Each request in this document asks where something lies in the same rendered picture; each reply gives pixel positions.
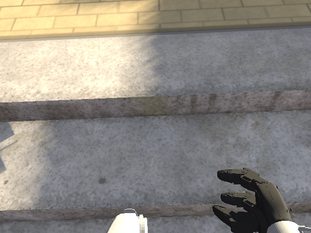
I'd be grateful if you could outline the robot left shin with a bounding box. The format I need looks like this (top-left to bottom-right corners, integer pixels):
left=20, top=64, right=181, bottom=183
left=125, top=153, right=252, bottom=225
left=122, top=209, right=138, bottom=216

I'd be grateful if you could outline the robot right forearm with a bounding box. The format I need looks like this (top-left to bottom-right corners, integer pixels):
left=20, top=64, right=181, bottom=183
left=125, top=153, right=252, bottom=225
left=266, top=220, right=303, bottom=233

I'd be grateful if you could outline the right robot hand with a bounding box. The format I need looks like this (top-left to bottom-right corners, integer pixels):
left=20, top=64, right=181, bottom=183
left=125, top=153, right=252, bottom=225
left=212, top=167, right=292, bottom=233

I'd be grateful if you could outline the robot left thigh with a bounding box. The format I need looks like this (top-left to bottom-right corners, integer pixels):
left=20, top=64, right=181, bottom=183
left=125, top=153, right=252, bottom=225
left=106, top=213, right=148, bottom=233

